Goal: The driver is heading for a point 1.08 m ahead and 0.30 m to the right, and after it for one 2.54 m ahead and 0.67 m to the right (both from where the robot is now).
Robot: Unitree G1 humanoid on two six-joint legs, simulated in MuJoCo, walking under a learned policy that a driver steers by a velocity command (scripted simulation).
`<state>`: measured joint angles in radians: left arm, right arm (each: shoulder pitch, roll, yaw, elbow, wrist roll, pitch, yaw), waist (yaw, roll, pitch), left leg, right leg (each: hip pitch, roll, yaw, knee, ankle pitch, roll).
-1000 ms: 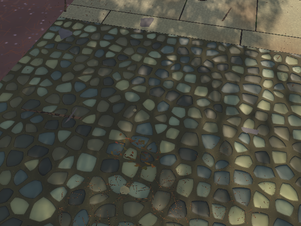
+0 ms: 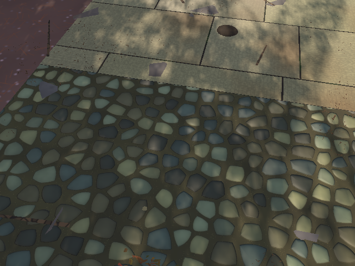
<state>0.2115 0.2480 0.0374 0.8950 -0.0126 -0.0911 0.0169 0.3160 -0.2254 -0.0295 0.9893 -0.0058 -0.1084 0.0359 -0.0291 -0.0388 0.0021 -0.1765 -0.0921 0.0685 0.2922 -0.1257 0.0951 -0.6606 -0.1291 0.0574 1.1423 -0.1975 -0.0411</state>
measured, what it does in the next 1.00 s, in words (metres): walks ahead: right foot, then left foot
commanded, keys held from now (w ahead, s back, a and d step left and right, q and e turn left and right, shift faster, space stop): w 0.76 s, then w+e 0.24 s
